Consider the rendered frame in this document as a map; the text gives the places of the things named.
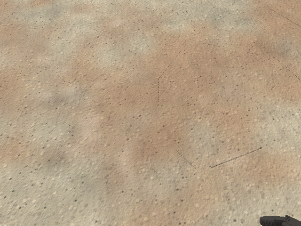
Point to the right robot hand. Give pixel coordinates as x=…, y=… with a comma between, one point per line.
x=279, y=221

